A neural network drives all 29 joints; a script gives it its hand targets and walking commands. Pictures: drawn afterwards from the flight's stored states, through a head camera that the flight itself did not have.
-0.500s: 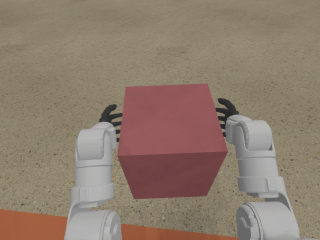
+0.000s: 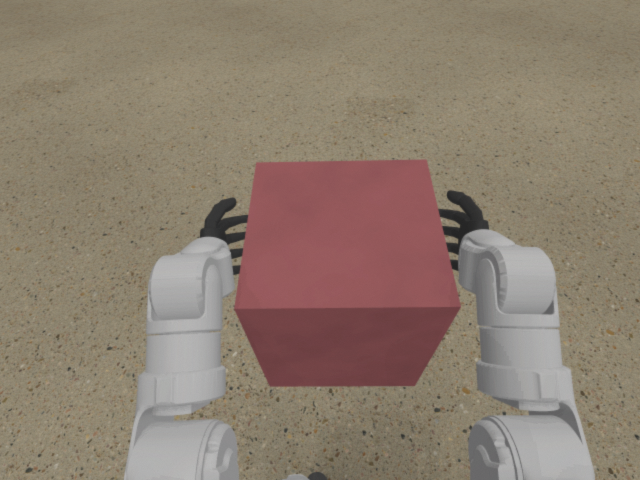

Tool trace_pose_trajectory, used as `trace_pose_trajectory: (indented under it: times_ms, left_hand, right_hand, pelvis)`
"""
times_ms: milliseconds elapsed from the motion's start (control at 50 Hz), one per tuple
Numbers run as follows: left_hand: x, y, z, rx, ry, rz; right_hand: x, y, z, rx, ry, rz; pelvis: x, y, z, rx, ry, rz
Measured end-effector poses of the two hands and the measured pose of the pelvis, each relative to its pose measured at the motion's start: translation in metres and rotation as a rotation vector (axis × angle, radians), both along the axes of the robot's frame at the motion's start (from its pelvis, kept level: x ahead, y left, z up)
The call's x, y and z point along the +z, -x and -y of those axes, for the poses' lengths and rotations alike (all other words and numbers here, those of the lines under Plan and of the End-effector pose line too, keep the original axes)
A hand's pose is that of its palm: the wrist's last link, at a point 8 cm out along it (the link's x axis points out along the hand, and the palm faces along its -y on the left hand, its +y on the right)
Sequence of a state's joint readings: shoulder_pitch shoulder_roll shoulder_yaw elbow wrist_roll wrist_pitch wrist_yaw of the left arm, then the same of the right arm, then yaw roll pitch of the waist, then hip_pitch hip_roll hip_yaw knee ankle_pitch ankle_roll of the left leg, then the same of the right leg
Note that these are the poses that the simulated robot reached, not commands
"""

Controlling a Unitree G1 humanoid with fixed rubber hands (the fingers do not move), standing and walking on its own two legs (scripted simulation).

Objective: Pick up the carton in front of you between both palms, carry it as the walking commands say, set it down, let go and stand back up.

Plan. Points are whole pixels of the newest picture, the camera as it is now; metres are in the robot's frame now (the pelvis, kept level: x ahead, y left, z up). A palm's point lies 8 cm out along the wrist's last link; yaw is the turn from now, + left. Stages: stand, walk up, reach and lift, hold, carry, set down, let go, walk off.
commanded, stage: carry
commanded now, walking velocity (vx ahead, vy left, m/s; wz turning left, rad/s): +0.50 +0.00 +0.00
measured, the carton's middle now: (341, 282) +0.36 +0.02 +0.05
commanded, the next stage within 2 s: none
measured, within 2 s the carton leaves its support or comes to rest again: neither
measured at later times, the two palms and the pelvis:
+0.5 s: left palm (261, 127) +0.63 +0.16 +0.12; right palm (442, 120) +0.63 -0.14 +0.13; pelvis +0.29 +0.01 +0.00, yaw +1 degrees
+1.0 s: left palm (268, 72) +0.85 +0.18 +0.11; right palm (411, 66) +0.87 -0.12 +0.11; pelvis +0.60 +0.02 +0.00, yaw +2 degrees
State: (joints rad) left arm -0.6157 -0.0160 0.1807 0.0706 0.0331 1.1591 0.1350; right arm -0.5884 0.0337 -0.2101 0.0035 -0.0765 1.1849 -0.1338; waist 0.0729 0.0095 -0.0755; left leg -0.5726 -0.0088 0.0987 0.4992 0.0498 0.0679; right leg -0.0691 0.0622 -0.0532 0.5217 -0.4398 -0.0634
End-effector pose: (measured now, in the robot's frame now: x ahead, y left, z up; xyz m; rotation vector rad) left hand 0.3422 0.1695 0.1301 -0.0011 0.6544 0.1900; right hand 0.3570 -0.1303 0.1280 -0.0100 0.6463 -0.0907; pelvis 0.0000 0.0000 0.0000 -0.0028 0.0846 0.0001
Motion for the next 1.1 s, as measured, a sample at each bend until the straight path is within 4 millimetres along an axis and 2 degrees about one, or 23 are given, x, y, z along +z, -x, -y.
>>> trace_pose_trajectory:
  times_ms: [40,80,180,280,360,440,500,560,600,660,760,860,960,1060,1100]
  left_hand:
    - [-0.008,-0.034,-0.005,-0.023,0.007,0.001]
    - [-0.019,-0.062,-0.006,-0.049,0.016,-0.031]
    - [-0.037,-0.113,0.002,-0.104,0.011,-0.137]
    - [-0.034,-0.164,0.006,-0.110,0.025,-0.124]
    - [-0.023,-0.209,0.006,-0.088,0.040,-0.071]
    - [-0.012,-0.255,0.006,-0.059,0.048,-0.025]
    - [-0.012,-0.292,0.010,-0.036,0.048,-0.013]
    - [-0.020,-0.327,0.015,-0.009,0.038,-0.013]
    - [-0.028,-0.342,0.016,0.011,0.024,-0.040]
    - [-0.042,-0.353,0.015,0.056,0.034,-0.112]
    - [-0.043,-0.373,0.009,0.119,0.068,-0.120]
    - [-0.025,-0.420,0.007,0.066,0.050,-0.054]
    - [-0.016,-0.484,-0.003,0.027,0.048,0.001]
    - [-0.032,-0.557,-0.024,0.002,0.072,0.020]
    - [-0.043,-0.582,-0.031,-0.010,0.078,-0.020]
  right_hand:
    - [-0.004,-0.028,-0.005,-0.012,0.023,0.001]
    - [-0.011,-0.049,-0.005,-0.027,0.047,-0.030]
    - [-0.032,-0.084,0.002,-0.077,0.044,-0.138]
    - [-0.027,-0.132,0.006,-0.105,0.029,-0.124]
    - [-0.012,-0.181,0.006,-0.101,0.022,-0.071]
    - [0.000,-0.236,0.007,-0.086,0.012,-0.026]
    - [-0.001,-0.278,0.010,-0.071,0.003,-0.014]
    - [-0.014,-0.319,0.014,-0.040,-0.023,-0.015]
    - [-0.027,-0.341,0.015,-0.014,-0.042,-0.042]
    - [-0.042,-0.361,0.012,0.002,-0.051,-0.117]
    - [-0.045,-0.390,0.007,-0.004,-0.092,-0.132]
    - [-0.031,-0.432,0.003,0.014,-0.072,-0.063]
    - [-0.019,-0.485,-0.006,-0.014,-0.062,-0.005]
    - [-0.026,-0.552,-0.027,-0.037,-0.035,0.015]
    - [-0.033,-0.574,-0.034,-0.045,-0.018,-0.023]
  pelvis:
    - [-0.013,-0.031,-0.007,-0.008,0.004,0.011]
    - [-0.016,-0.051,-0.012,-0.005,-0.006,0.010]
    - [-0.006,-0.097,-0.026,0.000,0.013,0.004]
    - [0.004,-0.144,-0.030,0.004,0.023,-0.006]
    - [0.008,-0.188,-0.026,0.011,0.026,-0.014]
    - [0.007,-0.241,-0.018,0.018,0.023,-0.020]
    - [0.001,-0.287,-0.009,0.018,0.016,-0.019]
    - [-0.012,-0.337,0.002,0.042,0.005,-0.001]
    - [-0.012,-0.362,0.006,0.049,0.018,0.002]
    - [-0.001,-0.394,0.012,0.058,-0.001,0.003]
    - [0.015,-0.447,0.015,0.058,-0.031,0.000]
    - [0.019,-0.505,0.006,0.049,-0.036,0.002]
    - [0.011,-0.574,-0.012,0.044,-0.024,0.011]
    - [-0.012,-0.647,-0.037,0.017,-0.020,0.033]
    - [-0.012,-0.669,-0.045,0.001,-0.027,0.030]
